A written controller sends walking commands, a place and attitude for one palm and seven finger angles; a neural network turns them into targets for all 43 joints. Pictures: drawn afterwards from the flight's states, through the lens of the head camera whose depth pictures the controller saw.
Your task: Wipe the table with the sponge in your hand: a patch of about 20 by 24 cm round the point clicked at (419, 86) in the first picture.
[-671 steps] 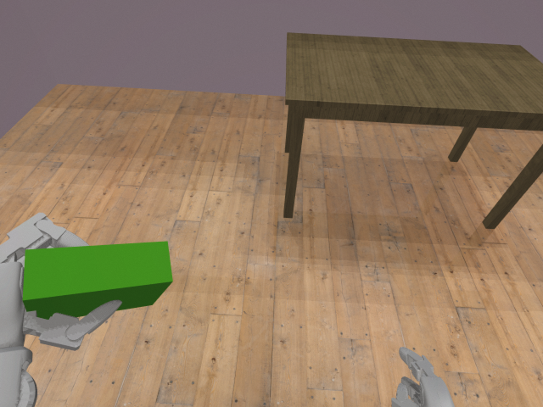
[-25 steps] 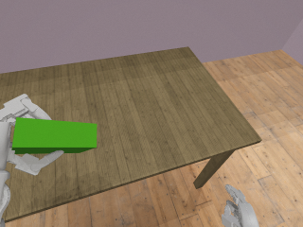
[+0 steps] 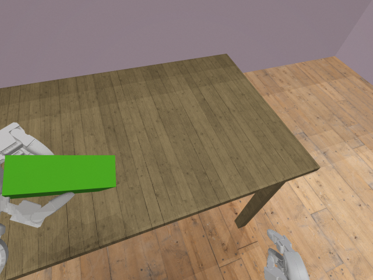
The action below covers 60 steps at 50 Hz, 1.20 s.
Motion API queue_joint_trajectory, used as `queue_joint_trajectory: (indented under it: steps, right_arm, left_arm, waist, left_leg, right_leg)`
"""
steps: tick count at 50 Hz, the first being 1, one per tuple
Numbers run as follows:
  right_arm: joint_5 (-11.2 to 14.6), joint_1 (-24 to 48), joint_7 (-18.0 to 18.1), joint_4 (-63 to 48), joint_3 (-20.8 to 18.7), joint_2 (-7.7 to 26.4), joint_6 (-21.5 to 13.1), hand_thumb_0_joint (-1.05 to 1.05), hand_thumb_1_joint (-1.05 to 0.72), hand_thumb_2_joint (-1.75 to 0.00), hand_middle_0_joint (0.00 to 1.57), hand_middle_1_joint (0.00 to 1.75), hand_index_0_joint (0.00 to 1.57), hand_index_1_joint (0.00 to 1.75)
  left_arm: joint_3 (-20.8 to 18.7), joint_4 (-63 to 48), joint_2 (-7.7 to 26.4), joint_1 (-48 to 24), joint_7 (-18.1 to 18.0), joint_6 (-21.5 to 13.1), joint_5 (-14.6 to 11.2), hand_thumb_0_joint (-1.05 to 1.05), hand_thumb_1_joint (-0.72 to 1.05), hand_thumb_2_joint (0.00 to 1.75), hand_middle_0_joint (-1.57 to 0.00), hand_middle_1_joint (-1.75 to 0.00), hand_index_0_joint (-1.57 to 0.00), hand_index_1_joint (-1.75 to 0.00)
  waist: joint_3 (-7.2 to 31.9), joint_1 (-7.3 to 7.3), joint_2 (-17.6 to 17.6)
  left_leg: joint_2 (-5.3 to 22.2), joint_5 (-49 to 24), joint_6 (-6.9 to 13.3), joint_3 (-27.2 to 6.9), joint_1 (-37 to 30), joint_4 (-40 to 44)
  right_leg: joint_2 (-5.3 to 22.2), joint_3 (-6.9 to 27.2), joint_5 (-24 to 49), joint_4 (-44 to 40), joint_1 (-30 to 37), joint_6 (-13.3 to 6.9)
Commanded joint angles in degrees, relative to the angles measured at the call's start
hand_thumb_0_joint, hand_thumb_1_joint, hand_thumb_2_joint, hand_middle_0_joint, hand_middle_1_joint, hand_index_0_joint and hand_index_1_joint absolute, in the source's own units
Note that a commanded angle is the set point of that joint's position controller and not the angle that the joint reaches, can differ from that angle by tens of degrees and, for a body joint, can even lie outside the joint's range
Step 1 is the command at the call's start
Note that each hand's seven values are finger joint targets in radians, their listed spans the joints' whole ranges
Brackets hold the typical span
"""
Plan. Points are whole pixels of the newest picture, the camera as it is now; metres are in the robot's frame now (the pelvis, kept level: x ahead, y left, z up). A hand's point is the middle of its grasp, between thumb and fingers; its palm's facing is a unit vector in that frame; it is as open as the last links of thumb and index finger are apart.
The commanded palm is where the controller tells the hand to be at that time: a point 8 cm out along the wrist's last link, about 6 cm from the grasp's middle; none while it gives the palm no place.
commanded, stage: look again from close up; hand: left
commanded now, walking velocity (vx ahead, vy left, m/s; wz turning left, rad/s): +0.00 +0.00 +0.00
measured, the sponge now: (78, 176) +0.24 +0.21 +0.14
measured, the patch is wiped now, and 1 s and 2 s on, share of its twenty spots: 0.00 0.00 0.00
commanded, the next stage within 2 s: turn the palm down, sponge in hand in 0.38 s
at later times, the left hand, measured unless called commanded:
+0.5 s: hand (40, 179) +0.22 +0.25 +0.16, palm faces +0.35 -0.84 -0.41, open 9.3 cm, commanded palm +0.15 +0.28 +0.17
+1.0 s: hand (38, 196) +0.20 +0.25 +0.14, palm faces +0.42 -0.60 -0.69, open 9.3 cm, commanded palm +0.16 +0.27 +0.17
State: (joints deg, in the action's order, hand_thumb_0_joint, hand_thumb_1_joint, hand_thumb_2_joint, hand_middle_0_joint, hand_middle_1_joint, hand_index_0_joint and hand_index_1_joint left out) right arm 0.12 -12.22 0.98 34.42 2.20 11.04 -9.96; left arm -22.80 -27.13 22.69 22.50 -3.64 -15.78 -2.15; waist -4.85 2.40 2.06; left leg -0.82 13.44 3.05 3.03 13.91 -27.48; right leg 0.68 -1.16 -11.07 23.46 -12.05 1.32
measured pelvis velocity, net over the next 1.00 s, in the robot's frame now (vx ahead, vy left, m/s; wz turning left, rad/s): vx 0.00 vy -0.06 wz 0.08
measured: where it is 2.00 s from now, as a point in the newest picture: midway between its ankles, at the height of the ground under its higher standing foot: outside the picture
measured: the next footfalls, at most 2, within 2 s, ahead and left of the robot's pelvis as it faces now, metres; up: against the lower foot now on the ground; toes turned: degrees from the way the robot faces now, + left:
none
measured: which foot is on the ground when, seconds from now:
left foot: down 0.00-1.00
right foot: down 0.00-1.00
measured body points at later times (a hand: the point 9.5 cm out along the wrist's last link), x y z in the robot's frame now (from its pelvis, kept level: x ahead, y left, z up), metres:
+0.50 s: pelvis +0.00 +0.00 +0.00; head +0.02 +0.02 +0.45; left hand +0.19 +0.29 +0.18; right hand +0.18 -0.22 -0.07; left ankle +0.02 +0.08 -0.74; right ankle +0.02 -0.14 -0.74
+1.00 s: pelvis +0.00 -0.06 -0.02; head +0.00 -0.07 +0.43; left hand +0.17 +0.28 +0.18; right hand +0.22 -0.26 -0.10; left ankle +0.01 +0.08 -0.74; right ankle +0.01 -0.14 -0.74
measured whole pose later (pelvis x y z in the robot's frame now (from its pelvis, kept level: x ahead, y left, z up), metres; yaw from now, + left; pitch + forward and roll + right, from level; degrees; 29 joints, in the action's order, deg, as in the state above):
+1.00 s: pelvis +0.00 -0.06 -0.02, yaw +4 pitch +0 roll +0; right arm -0.6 -9.1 3.7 34.9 1.8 14.2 -5.0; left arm -21.2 -15.7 30.1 16.1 -2.1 -1.5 8.8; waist 0.1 4.6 -2.0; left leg 0.6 17.3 -1.1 -2.6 20.2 -37.6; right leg -1.6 -5.1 -19.0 36.9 -18.0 -3.4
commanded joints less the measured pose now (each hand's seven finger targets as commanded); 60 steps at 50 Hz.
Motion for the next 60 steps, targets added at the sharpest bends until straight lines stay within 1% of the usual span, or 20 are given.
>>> queue_joint_trajectory:
  steps: [1, 11, 23, 24, 25, 26, 27, 28, 29, 33, 37, 39, 41, 44, 45, 50, 54, 57, 59, 60]
  right_arm:
    - [0.0, 4.1, 0.9, -8.9, -3.2, 7.7, -2.8, 0.00, -0.90, -0.90, 0.20, 0.30, 0.20, 0.30]
    - [-0.1, 4.8, 1.4, -10.8, -2.9, 7.3, -1.8, 0.00, -0.90, -0.90, 0.20, 0.30, 0.20, 0.30]
    - [0.1, 4.4, 1.6, -10.2, -3.4, 7.7, -1.8, 0.00, -0.90, -0.90, 0.20, 0.30, 0.20, 0.30]
    - [4.8, -2.4, 5.1, -14.6, 2.7, 12.4, -0.3, 0.00, -0.90, -0.90, 0.20, 0.30, 0.20, 0.30]
    - [-2.8, 6.1, 3.8, -7.4, -4.7, 8.8, -1.6, 0.00, -0.90, -0.90, 0.20, 0.30, 0.20, 0.30]
    - [-1.4, 6.0, 0.9, -9.9, -4.0, 10.3, -2.5, 0.00, -0.90, -0.90, 0.20, 0.30, 0.20, 0.30]
    - [-1.4, 5.3, 1.0, -8.0, -4.9, 12.3, -2.8, 0.00, -0.90, -0.90, 0.20, 0.30, 0.20, 0.30]
    - [-0.6, 6.0, 1.3, -7.8, -4.5, 12.2, -2.4, 0.00, -0.90, -0.90, 0.20, 0.30, 0.20, 0.30]
    - [0.9, 8.9, 0.2, -8.2, -2.7, 10.7, -1.8, 0.00, -0.90, -0.90, 0.20, 0.30, 0.20, 0.30]
    - [0.4, 10.6, -0.4, -10.3, -2.8, 10.9, 0.2, 0.00, -0.90, -0.90, 0.20, 0.30, 0.20, 0.30]
    - [-1.2, 11.2, 1.1, -10.5, -3.1, 9.8, 0.2, 0.00, -0.90, -0.90, 0.20, 0.30, 0.20, 0.30]
    - [-1.4, 10.9, 1.7, -9.7, -3.2, 9.3, 0.1, 0.00, -0.90, -0.90, 0.20, 0.30, 0.20, 0.30]
    - [-1.6, 9.3, 2.1, -8.6, -3.3, 8.7, 0.3, 0.00, -0.90, -0.90, 0.20, 0.30, 0.20, 0.30]
    - [-1.0, 8.6, 2.8, -7.9, -3.4, 9.5, 1.3, 0.00, -0.90, -0.90, 0.20, 0.30, 0.20, 0.30]
    - [-1.1, 9.0, 3.0, -8.4, -3.2, 9.4, 1.4, 0.00, -0.90, -0.90, 0.20, 0.30, 0.20, 0.30]
    - [-0.2, 9.6, 4.7, -9.7, -2.8, 9.6, 2.1, 0.00, -0.90, -0.90, 0.20, 0.30, 0.20, 0.30]
    - [-0.4, 9.4, 5.2, -10.1, -3.5, 9.5, 2.1, 0.00, -0.90, -0.90, 0.20, 0.30, 0.20, 0.30]
    - [-0.4, 7.6, 4.9, -9.8, -4.1, 9.3, 2.6, 0.00, -0.90, -0.90, 0.20, 0.30, 0.20, 0.30]
    - [0.0, 7.9, 4.7, -10.0, -4.2, 9.3, 2.8, 0.00, -0.90, -0.90, 0.20, 0.30, 0.20, 0.30]
    - [0.0, 7.6, 4.5, -10.0, -4.3, 9.1, 3.1, 0.00, -0.90, -0.90, 0.20, 0.30, 0.20, 0.30]
  left_arm:
    - [-3.4, -8.9, 7.6, -4.0, -0.9, -2.7, -0.4, 0.00, 0.10, 1.30, -1.20, -1.60, -1.20, -1.60]
    - [-4.2, -13.8, 9.2, -4.9, -1.2, -2.9, -0.4, 0.00, 0.10, 1.30, -1.20, -1.60, -1.20, -1.60]
    - [-2.9, -9.8, 7.8, -4.9, -1.6, -1.7, -0.2, 0.00, 0.10, 1.30, -1.20, -1.60, -1.20, -1.60]
    - [-22.6, -30.4, 51.8, -59.3, -2.2, -9.9, 2.2, 0.00, 0.10, 1.30, -1.20, -1.60, -1.20, -1.60]
    - [-15.3, -1.3, 26.2, -39.6, -0.1, 2.4, 8.4, 0.00, 0.10, 1.30, -1.20, -1.60, -1.20, -1.60]
    - [-3.4, 3.9, 12.6, -25.5, 0.9, 6.2, 1.3, 0.00, 0.10, 1.30, -1.20, -1.60, -1.20, -1.60]
    - [-6.7, -1.1, 12.4, -22.3, 2.8, 8.5, -1.6, 0.00, 0.10, 1.30, -1.20, -1.60, -1.20, -1.60]
    - [-7.4, 0.6, 14.3, -16.5, 4.1, 12.1, -3.0, 0.00, 0.10, 1.30, -1.20, -1.60, -1.20, -1.60]
    - [-2.1, 2.2, 8.7, -12.1, 5.2, 15.8, -2.8, 0.00, 0.10, 1.30, -1.20, -1.60, -1.20, -1.60]
    - [0.5, -6.1, 11.9, -8.2, 4.8, 17.8, 5.0, 0.00, 0.10, 1.30, -1.20, -1.60, -1.20, -1.60]
    - [-7.7, -10.5, 17.8, -10.4, 0.2, 9.9, 6.2, 0.00, 0.10, 1.30, -1.20, -1.60, -1.20, -1.60]
    - [-12.9, -13.4, 24.1, -14.6, -2.5, 6.6, 7.0, 0.00, 0.10, 1.30, -1.20, -1.60, -1.20, -1.60]
    - [-10.1, -6.6, 20.2, -12.9, -3.9, 6.0, 8.1, 0.00, 0.10, 1.30, -1.20, -1.60, -1.20, -1.60]
    - [-9.3, -3.0, 22.8, -16.2, -3.1, 8.2, 9.7, 0.00, 0.10, 1.30, -1.20, -1.60, -1.20, -1.60]
    - [-6.0, -2.0, 20.4, -16.6, -2.0, 9.4, 10.0, 0.00, 0.10, 1.30, -1.20, -1.60, -1.20, -1.60]
    - [-1.8, -1.0, 21.1, -16.8, 3.3, 12.9, 12.3, 0.00, 0.10, 1.30, -1.20, -1.60, -1.20, -1.60]
    - [-7.9, -3.8, 26.6, -12.1, 3.7, 10.3, 13.2, 0.00, 0.10, 1.30, -1.20, -1.60, -1.20, -1.60]
    - [-9.4, -1.8, 25.3, -8.2, 1.8, 8.9, 13.5, 0.00, 0.10, 1.30, -1.20, -1.60, -1.20, -1.60]
    - [-11.8, -1.9, 27.8, -8.1, 0.1, 9.4, 14.4, 0.00, 0.10, 1.30, -1.20, -1.60, -1.20, -1.60]
    - [-9.6, -1.0, 25.3, -8.1, -0.6, 10.0, 15.0, 0.00, 0.10, 1.30, -1.20, -1.60, -1.20, -1.60]
  waist:
    - [10.3, -0.85, -5.5]
    - [11.7, -0.76, -9.4]
    - [10.7, -1.00, -4.5]
    - [12.2, -4.09, -23.3]
    - [19.1, 1.48, -17.2]
    - [16.5, 0.70, -12.5]
    - [20.6, 2.52, -11.0]
    - [19.2, 3.41, -8.8]
    - [15.4, 2.93, -8.0]
    - [8.3, 1.42, -4.9]
    - [12.8, 0.95, -2.6]
    - [14.5, 1.52, -6.2]
    - [12.6, 0.57, -7.7]
    - [12.9, 0.01, -10.5]
    - [12.7, -0.23, -10.7]
    - [12.4, -0.06, -6.2]
    - [13.8, 2.17, -3.6]
    - [14.1, 2.39, -1.8]
    - [13.9, 3.12, -4.3]
    - [14.2, 2.77, -4.7]
  left_leg:
    - [6.2, -6.7, -2.9, -5.7, -2.9, 7.5]
    - [6.7, -8.5, -3.4, -6.2, -2.6, 8.6]
    - [5.9, -2.6, -2.4, -6.0, -1.9, 8.0]
    - [6.4, 10.3, 0.3, -9.6, 13.1, 7.9]
    - [3.3, -3.2, -6.5, -7.0, -6.1, 5.9]
    - [3.2, -16.4, -8.1, -8.6, -9.5, 5.3]
    - [3.6, -18.5, -6.6, -6.4, -13.7, 3.4]
    - [2.9, -19.2, -5.7, -5.4, -12.1, 2.9]
    - [3.0, -15.9, -5.6, -4.8, -9.5, 3.1]
    - [2.5, -3.6, -3.1, -4.9, -2.1, 4.3]
    - [1.3, 1.3, -2.6, -4.8, -0.9, 1.1]
    - [0.9, 1.8, -2.4, -3.8, -0.8, -0.7]
    - [0.5, 1.6, -2.4, -3.4, 0.5, -2.4]
    - [-0.1, 1.1, -1.9, -2.2, 1.0, -4.2]
    - [-0.3, 0.9, -1.8, -2.2, 1.4, -4.5]
    - [-0.4, -1.9, -1.1, -2.0, 1.1, -5.8]
    - [-0.3, -6.0, -1.1, -2.1, 1.2, -7.6]
    - [-0.2, -6.9, -1.2, -2.3, 3.4, -8.7]
    - [-0.2, -6.8, -1.4, -2.2, 4.1, -9.3]
    - [-0.2, -7.0, -1.4, -2.1, 4.7, -9.4]
  right_leg:
    - [2.2, 2.3, 8.3, -2.4, 2.8, -2.4]
    - [1.8, 1.0, 8.8, -1.2, 4.9, -2.4]
    - [2.5, 3.1, 7.5, -4.2, 4.0, -2.6]
    - [-1.4, 2.1, -4.1, 9.4, 11.9, 1.6]
    - [-1.8, -1.7, -0.9, 9.7, 1.5, -4.2]
    - [-2.8, -4.4, 0.5, 6.8, -4.5, -4.4]
    - [-2.2, -3.2, 3.7, 4.4, -3.5, -3.7]
    - [-1.9, -3.7, 6.5, 4.0, -1.1, -3.6]
    - [-2.7, -4.4, 5.5, 4.0, -1.8, -3.3]
    - [-2.2, -4.6, 1.6, 4.9, -3.6, -3.1]
    - [-2.7, -4.0, -3.8, 6.5, -5.9, -2.5]
    - [-2.7, -2.7, -5.8, 6.5, -6.7, -2.5]
    - [-2.1, -2.5, -6.1, 6.3, -8.1, -2.6]
    - [-1.4, -0.7, -6.5, 5.2, -8.6, -2.5]
    - [-0.9, -0.6, -6.2, 4.9, -8.2, -2.5]
    - [0.0, 1.4, -3.8, 3.7, -6.9, -1.9]
    - [0.2, 3.7, 1.2, 4.2, -4.2, -1.7]
    - [0.8, 3.6, 4.2, 5.3, -3.7, -1.1]
    - [1.1, 5.3, 4.2, 5.3, -3.8, -1.5]
    - [1.5, 4.8, 5.2, 5.8, -3.6, -1.4]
